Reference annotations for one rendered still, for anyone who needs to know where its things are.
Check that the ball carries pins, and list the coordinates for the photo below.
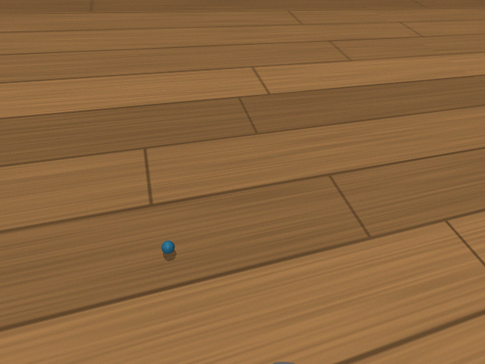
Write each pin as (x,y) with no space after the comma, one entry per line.
(167,247)

